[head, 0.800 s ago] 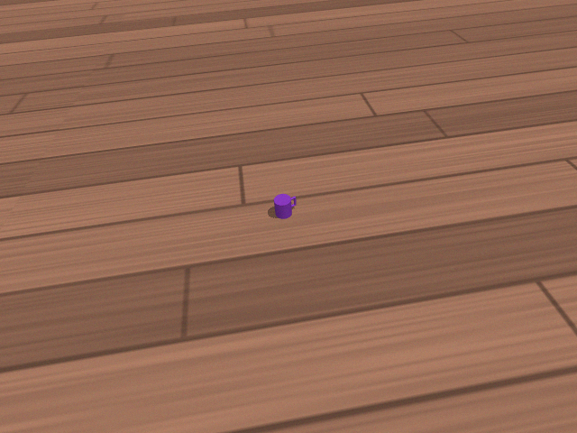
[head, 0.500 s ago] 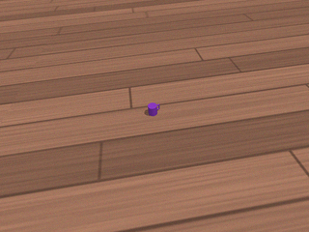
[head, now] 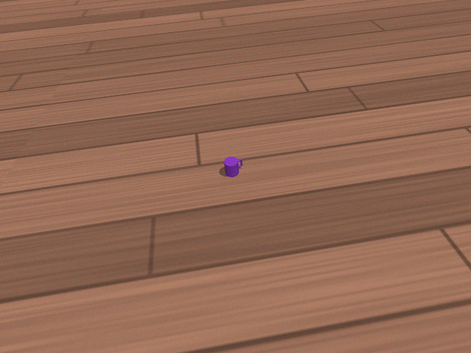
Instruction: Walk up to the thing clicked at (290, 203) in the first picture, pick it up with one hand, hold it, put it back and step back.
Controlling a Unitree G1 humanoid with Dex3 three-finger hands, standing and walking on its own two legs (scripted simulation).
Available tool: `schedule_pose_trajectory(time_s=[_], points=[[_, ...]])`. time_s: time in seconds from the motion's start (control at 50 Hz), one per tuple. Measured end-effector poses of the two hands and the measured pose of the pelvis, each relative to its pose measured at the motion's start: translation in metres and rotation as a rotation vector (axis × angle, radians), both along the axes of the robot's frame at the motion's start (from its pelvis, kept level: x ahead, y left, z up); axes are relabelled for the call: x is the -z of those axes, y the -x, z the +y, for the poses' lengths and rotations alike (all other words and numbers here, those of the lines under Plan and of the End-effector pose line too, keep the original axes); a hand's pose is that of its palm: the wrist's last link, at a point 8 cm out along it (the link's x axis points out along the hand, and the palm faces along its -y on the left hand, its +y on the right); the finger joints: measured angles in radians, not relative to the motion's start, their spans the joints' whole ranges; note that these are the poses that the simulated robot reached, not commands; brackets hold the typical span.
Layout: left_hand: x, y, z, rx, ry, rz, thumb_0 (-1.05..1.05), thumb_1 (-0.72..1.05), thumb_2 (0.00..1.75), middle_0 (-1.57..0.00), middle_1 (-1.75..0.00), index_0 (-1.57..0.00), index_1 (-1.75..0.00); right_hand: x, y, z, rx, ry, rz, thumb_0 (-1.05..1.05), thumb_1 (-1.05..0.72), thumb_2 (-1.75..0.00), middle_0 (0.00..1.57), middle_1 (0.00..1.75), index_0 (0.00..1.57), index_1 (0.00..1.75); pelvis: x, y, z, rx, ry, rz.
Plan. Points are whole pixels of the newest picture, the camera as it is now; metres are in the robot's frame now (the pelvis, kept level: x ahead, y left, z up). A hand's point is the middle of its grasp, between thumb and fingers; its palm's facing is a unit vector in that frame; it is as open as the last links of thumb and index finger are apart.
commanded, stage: stand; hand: left
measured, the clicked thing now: (234, 165) +1.32 +0.12 -0.74
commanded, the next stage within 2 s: walk up in 0.32 s
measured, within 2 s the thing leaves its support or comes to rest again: neither
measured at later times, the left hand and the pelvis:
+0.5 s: hand out of the picture +0.10 +0.26 -0.14, palm faces -0.07 -0.92 -0.38, open 7.4 cm; pelvis +0.02 -0.02 +0.00, yaw -2 degrees
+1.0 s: hand (168, 337) +0.22 +0.19 -0.15, palm faces -0.02 -0.93 -0.36, open 7.4 cm; pelvis +0.20 -0.08 -0.01, yaw -3 degrees
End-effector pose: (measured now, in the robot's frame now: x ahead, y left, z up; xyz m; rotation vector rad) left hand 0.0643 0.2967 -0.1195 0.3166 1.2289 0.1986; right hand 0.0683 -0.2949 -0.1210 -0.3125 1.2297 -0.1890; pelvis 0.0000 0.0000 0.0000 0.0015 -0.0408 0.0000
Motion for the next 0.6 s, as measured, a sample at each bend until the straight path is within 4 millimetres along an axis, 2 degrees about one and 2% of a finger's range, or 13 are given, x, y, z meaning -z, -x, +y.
schedule_pose_trajectory(time_s=[0.38,0.44,0.5,0.56,0.6], points=[[-0.004,-0.011,0.002,0.010,0.008,-0.031,0.00,0.90,0.90,-0.20,-0.30,-0.20,-0.30,-0.003,-0.005,-0.006,0.001,-0.008,-0.037,0.01,-0.90,-0.90,0.20,0.30,0.21,0.30,0.001,-0.009,-0.003,0.014,-0.009,0.007],[-0.008,-0.018,0.006,0.029,-0.010,-0.018,0.00,0.90,0.90,-0.21,-0.30,-0.20,-0.30,-0.006,-0.001,-0.020,0.028,-0.002,-0.068,0.01,-0.90,-0.90,0.21,0.30,0.21,0.30,0.002,-0.016,-0.009,0.035,-0.012,0.020],[-0.014,-0.034,0.006,0.058,-0.034,-0.022,0.00,0.90,0.90,-0.20,-0.30,-0.20,-0.30,-0.008,0.008,-0.041,0.053,0.022,-0.052,0.01,-0.90,-0.90,0.21,0.30,0.21,0.30,0.003,-0.023,-0.020,0.042,-0.011,0.014],[-0.020,-0.055,-0.002,0.085,-0.056,-0.034,0.00,0.90,0.90,-0.20,-0.29,-0.20,-0.30,-0.005,0.014,-0.068,0.081,0.035,-0.015,0.01,-0.90,-0.90,0.21,0.30,0.21,0.30,0.006,-0.037,-0.037,0.062,-0.025,0.003],[-0.022,-0.068,-0.010,0.093,-0.074,-0.048,0.00,0.90,0.90,-0.20,-0.29,-0.20,-0.30,0.002,0.011,-0.088,0.098,0.040,0.004,0.01,-0.90,-0.90,0.21,0.30,0.21,0.30,0.012,-0.049,-0.050,0.071,-0.029,-0.005]])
